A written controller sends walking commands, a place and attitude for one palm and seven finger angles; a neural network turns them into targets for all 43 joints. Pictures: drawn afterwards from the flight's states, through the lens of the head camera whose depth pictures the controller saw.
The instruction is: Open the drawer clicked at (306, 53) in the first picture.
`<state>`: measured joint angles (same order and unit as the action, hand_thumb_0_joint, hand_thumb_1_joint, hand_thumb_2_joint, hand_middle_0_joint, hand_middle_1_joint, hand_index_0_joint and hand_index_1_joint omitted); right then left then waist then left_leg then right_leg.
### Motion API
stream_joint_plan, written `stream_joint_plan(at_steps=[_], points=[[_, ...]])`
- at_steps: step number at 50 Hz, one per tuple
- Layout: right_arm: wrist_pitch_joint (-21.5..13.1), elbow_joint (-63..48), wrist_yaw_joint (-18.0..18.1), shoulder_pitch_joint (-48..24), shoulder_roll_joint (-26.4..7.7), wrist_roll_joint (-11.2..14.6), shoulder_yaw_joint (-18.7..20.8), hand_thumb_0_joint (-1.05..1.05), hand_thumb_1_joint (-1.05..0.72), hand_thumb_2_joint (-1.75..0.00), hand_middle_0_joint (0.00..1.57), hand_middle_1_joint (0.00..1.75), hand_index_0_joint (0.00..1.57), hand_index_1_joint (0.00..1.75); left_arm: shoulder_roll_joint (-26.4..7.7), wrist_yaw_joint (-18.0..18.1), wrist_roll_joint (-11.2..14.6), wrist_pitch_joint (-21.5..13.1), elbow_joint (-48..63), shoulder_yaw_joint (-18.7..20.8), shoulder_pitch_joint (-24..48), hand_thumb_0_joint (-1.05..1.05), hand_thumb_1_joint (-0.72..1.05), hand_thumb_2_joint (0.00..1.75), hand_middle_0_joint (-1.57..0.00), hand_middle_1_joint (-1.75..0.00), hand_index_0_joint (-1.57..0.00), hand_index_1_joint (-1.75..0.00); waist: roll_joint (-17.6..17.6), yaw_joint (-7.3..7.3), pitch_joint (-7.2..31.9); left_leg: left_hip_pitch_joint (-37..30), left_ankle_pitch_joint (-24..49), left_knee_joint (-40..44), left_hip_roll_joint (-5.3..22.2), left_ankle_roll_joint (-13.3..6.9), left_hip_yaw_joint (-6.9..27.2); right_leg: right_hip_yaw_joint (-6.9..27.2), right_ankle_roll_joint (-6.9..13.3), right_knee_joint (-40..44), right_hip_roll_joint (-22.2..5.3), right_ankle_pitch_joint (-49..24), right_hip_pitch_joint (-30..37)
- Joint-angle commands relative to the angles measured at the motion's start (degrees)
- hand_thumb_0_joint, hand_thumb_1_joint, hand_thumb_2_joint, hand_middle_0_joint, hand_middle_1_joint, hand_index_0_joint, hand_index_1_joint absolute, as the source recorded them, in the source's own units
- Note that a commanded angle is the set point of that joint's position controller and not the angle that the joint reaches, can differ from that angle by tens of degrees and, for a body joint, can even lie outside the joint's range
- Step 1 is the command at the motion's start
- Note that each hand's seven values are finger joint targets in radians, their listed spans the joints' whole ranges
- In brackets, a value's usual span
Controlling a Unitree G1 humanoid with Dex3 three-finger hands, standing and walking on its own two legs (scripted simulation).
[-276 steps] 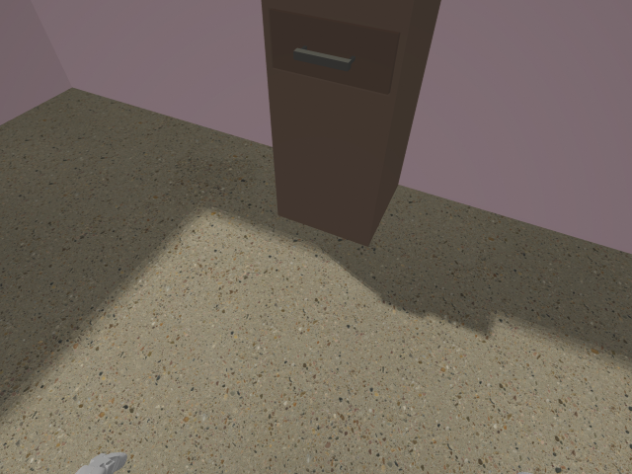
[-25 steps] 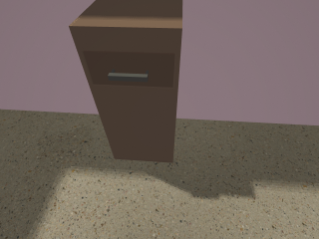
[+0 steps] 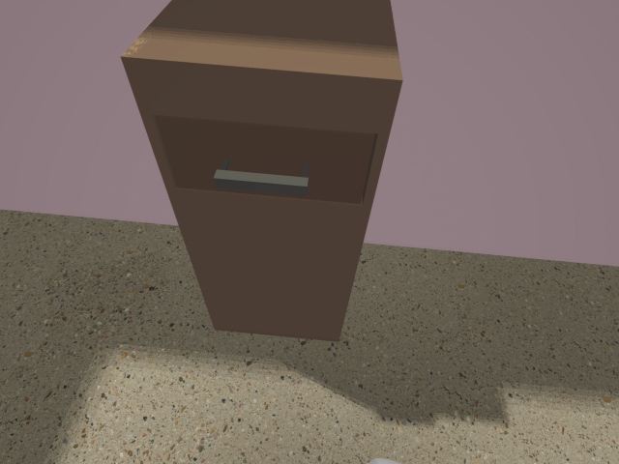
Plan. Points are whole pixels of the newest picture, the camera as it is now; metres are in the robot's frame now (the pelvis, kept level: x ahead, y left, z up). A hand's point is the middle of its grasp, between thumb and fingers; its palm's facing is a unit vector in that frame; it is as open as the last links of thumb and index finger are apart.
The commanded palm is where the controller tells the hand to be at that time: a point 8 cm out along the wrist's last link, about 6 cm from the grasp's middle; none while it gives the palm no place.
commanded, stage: come to a stop and stand still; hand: left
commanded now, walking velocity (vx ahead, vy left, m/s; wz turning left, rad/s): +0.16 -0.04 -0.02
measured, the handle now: (263, 175) +0.59 +0.13 +0.00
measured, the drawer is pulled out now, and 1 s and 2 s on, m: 0.00 0.00 0.00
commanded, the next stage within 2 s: look again from close up in 1.44 s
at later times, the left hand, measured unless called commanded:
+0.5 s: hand out of the picture +0.14 +0.18 -0.17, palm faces +0.07 -0.98 -0.21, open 7.3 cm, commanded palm none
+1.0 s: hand out of the picture +0.04 +0.17 -0.17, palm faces +0.02 -0.98 -0.21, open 7.4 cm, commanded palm none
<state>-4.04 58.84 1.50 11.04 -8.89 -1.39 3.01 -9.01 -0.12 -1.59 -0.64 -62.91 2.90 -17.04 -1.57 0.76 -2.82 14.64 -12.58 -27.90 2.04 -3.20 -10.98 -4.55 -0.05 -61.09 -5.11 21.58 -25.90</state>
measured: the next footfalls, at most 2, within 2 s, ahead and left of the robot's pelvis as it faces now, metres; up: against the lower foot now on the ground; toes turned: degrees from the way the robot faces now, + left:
right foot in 0.18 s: +0.16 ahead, -0.14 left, +0.00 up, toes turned -6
left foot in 0.54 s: +0.10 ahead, +0.09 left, +0.00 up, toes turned +2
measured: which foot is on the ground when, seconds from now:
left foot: down 0.00-0.24, up 0.26-0.52, down 0.54-1.00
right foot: up 0.00-0.16, down 0.18-0.54, up 0.56-0.96, down 0.98-1.00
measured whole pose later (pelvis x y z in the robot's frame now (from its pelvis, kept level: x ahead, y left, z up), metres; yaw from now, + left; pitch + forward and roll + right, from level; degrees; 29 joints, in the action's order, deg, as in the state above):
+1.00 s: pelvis +0.03 -0.02 +0.00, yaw +0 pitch +0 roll +1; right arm 0.3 63.6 1.8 15.8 -9.7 -0.9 2.5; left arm -10.0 0.6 -0.8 1.1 -63.8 1.4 -13.8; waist 0.0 -1.2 -2.7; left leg 12.2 -14.3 -27.2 3.7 2.1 -5.1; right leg -3.0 -0.8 -27.0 -2.3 16.3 -10.1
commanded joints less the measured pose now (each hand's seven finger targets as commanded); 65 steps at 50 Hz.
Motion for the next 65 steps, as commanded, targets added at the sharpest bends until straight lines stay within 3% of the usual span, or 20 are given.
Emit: stream_joint_plan(at_steps=[1,5,7,9,10,12,15,20,25,26,27,28,34,40,45,47,49,51,56,65], points=[[0.4,-0.2,-0.2,5.3,-6.4,-0.2,0.5,0.00,-0.90,-0.90,0.20,0.30,0.20,0.30,0.8,-0.1,-0.2,0.2,2.9,0.2,-3.3,0.00,0.90,0.90,-0.20,-0.30,-0.20,-0.30,6.5,-0.23,0.0,2.1,2.2,17.3,14.7,-5.9,11.4,0.9,-0.6,10.8,-1.5,-3.4,2.5],[1.3,0.7,0.0,5.7,-6.4,-0.3,0.3,0.00,-0.90,-0.90,0.20,0.30,0.20,0.30,0.3,0.4,0.1,0.0,4.4,-0.4,0.5,0.00,0.90,0.90,-0.20,-0.30,-0.20,-0.30,6.4,-0.46,0.3,-1.1,12.5,12.4,14.4,-5.9,10.8,0.2,-1.0,22.4,0.2,-6.1,6.5],[1.7,1.5,0.3,5.4,-5.9,0.1,-0.1,0.00,-0.90,-0.90,0.20,0.30,0.20,0.30,-1.3,1.0,0.3,-0.3,3.1,-0.5,-1.9,0.00,0.90,0.90,-0.20,-0.30,-0.20,-0.30,4.0,1.38,1.9,-1.6,18.8,5.2,11.2,-2.1,7.5,-0.4,-1.4,34.7,0.8,-16.6,14.5],[2.1,2.2,-0.1,7.9,-2.8,1.2,-0.7,0.00,-0.90,-0.90,0.20,0.30,0.20,0.30,-7.4,1.9,0.3,-1.1,2.9,-0.3,-1.7,0.00,0.90,0.90,-0.20,-0.30,-0.20,-0.30,-3.8,-0.17,3.3,3.2,3.8,1.5,5.3,3.2,5.7,10.0,1.7,36.9,-8.0,-40.3,21.0],[2.7,2.5,-0.4,9.7,-2.3,1.3,-0.6,0.00,-0.90,-0.90,0.20,0.30,0.20,0.30,-9.5,1.9,0.5,-0.6,3.4,-0.2,-0.4,0.00,0.90,0.90,-0.20,-0.30,-0.20,-0.30,-2.1,-1.20,2.5,2.6,-3.5,1.6,3.1,3.9,5.6,9.1,3.4,35.5,-11.6,-46.4,19.5],[4.7,3.2,0.1,10.1,-2.8,1.0,-0.1,0.00,-0.90,-0.90,0.20,0.30,0.20,0.30,-10.8,2.4,0.8,-0.6,3.8,0.7,0.4,0.00,0.90,0.90,-0.20,-0.30,-0.20,-0.30,-11.9,-0.44,5.6,1.3,-12.2,-7.3,1.5,5.2,3.9,12.5,8.0,37.3,-14.5,-54.6,19.1],[5.6,1.7,0.5,7.8,-3.4,1.1,0.6,0.00,-0.90,-0.90,0.20,0.30,0.20,0.30,-11.2,3.3,0.2,0.2,4.5,1.8,1.4,0.00,0.90,0.90,-0.20,-0.30,-0.20,-0.30,-8.1,1.30,7.3,8.6,-20.9,-24.0,0.2,5.4,8.1,13.2,12.8,35.8,-17.8,-67.1,24.2],[6.8,-1.1,0.0,5.8,-2.9,1.1,1.1,0.00,-0.90,-0.90,0.20,0.30,0.20,0.30,-11.4,3.5,-0.3,1.4,8.1,2.8,7.5,0.00,0.90,0.90,-0.20,-0.30,-0.20,-0.30,-6.6,0.20,8.4,7.9,-18.2,-26.0,0.0,6.1,10.9,8.9,11.6,37.1,-16.0,-51.8,19.3],[5.4,-0.2,-0.3,12.1,-3.1,0.8,0.9,0.00,-0.90,-0.90,0.20,0.30,0.20,0.30,-10.1,2.7,0.1,2.3,9.0,2.6,9.6,0.00,0.90,0.90,-0.20,-0.30,-0.20,-0.30,-8.2,-3.16,9.3,-6.4,0.6,1.2,-0.5,5.6,6.6,5.8,4.7,33.1,-9.2,-24.5,10.5],[4.7,-0.4,-0.4,12.3,-5.7,0.5,1.1,0.00,-0.90,-0.90,0.20,0.30,0.20,0.30,-7.4,2.4,0.7,2.6,9.4,1.9,8.4,0.00,0.90,0.90,-0.20,-0.30,-0.20,-0.30,1.2,-3.16,8.6,-9.5,1.7,7.5,4.4,4.4,12.0,3.5,2.0,27.5,-4.7,-12.0,5.2],[4.2,-2.4,-0.3,9.3,-10.1,-0.1,1.7,0.00,-0.90,-0.90,0.20,0.30,0.20,0.30,-3.6,2.1,1.1,2.9,10.3,1.1,7.2,0.00,0.90,0.90,-0.20,-0.30,-0.20,-0.30,17.8,-2.37,4.6,-3.2,2.8,14.7,16.4,0.3,26.5,0.1,-1.6,20.2,1.8,4.8,-1.0],[4.3,-4.1,0.1,5.4,-11.5,-0.4,1.6,0.00,-0.90,-0.90,0.20,0.30,0.20,0.30,-4.9,2.0,0.6,3.4,10.4,1.2,8.8,0.00,0.90,0.90,-0.20,-0.30,-0.20,-0.30,16.4,-2.83,1.2,6.2,-4.4,18.7,20.1,-3.5,31.0,4.6,-1.6,12.8,2.9,7.8,1.5],[3.2,-3.0,1.4,2.8,-9.1,-0.1,0.6,0.00,-0.90,-0.90,0.20,0.30,0.20,0.30,-6.2,0.0,0.1,2.9,4.9,1.5,3.1,0.00,0.90,0.90,-0.20,-0.30,-0.20,-0.30,7.5,-1.17,-0.3,-5.8,1.5,16.7,14.4,-3.0,19.4,6.8,-2.7,5.0,2.7,-2.3,-3.7],[3.3,0.1,1.7,8.9,-10.4,-0.3,1.3,0.00,-0.90,-0.90,0.20,0.30,0.20,0.30,-4.7,0.0,0.5,2.7,5.4,0.4,5.5,0.00,0.90,0.90,-0.20,-0.30,-0.20,-0.30,10.1,-3.99,2.4,-14.5,19.8,12.4,15.9,-5.0,18.5,4.2,-3.0,15.2,2.0,3.4,-0.8],[3.7,1.9,1.0,7.3,-10.0,0.0,1.1,0.00,-0.90,-0.90,0.20,0.30,0.20,0.30,-3.5,0.5,1.0,1.8,2.5,-0.5,1.7,0.00,0.90,0.90,-0.20,-0.30,-0.20,-0.30,12.1,-2.23,3.6,-9.2,18.8,9.5,12.6,-3.1,16.1,0.9,-1.9,31.2,3.2,-2.3,11.0],[3.6,2.5,0.7,7.0,-7.9,0.7,0.8,0.00,-0.90,-0.90,0.20,0.30,0.20,0.30,-4.8,1.1,0.8,0.9,0.3,-0.5,-2.9,0.00,0.90,0.90,-0.20,-0.30,-0.20,-0.30,6.5,-0.30,4.9,-4.4,11.9,4.6,9.1,0.6,12.9,2.7,-1.3,42.7,1.0,-13.7,20.0],[3.6,2.6,0.0,6.9,-3.0,1.2,-0.8,0.00,-0.90,-0.90,0.20,0.30,0.20,0.30,-8.8,1.8,1.0,0.1,-0.1,-0.6,-0.8,0.00,0.90,0.90,-0.20,-0.30,-0.20,-0.30,-1.9,-1.53,2.4,1.3,-2.0,3.1,3.5,4.6,8.2,10.4,2.5,44.7,-8.6,-17.5,20.1],[4.3,3.5,0.2,6.2,-2.6,0.3,-1.4,0.00,-0.90,-0.90,0.20,0.30,0.20,0.30,-8.2,1.8,1.0,-0.6,-0.5,-0.5,0.4,0.00,0.90,0.90,-0.20,-0.30,-0.20,-0.30,-10.9,-1.16,0.1,-1.8,-2.9,2.6,2.8,5.1,7.4,10.8,4.3,46.1,-7.5,-17.1,14.1],[4.1,7.0,0.4,9.7,-2.7,0.5,-1.8,0.00,-0.90,-0.90,0.20,0.30,0.20,0.30,-5.3,2.1,1.5,-0.2,-1.1,-1.3,0.5,0.00,0.90,0.90,-0.20,-0.30,-0.20,-0.30,-0.5,-1.54,-2.0,-4.9,6.4,6.0,4.5,5.0,8.5,6.3,2.3,43.9,-2.6,-15.0,13.7],[4.5,7.6,0.7,10.6,-1.9,0.5,-1.8,0.00,-0.90,-0.90,0.20,0.30,0.20,0.30,-4.6,2.4,1.4,-0.2,-1.1,-1.1,-1.2,0.00,0.90,0.90,-0.20,-0.30,-0.20,-0.30,-1.0,-1.45,-2.7,-5.1,5.6,5.1,4.5,5.2,8.1,6.2,2.5,45.5,-2.5,-14.4,13.8]])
